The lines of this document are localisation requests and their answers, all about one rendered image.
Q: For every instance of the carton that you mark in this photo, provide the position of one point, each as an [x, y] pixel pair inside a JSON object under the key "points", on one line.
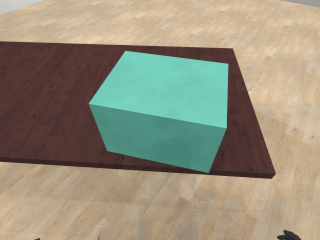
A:
{"points": [[165, 109]]}

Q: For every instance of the table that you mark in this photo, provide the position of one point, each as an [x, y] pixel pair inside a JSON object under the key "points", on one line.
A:
{"points": [[45, 117]]}

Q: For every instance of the robot right hand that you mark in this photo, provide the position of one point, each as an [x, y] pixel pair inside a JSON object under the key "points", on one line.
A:
{"points": [[289, 235]]}

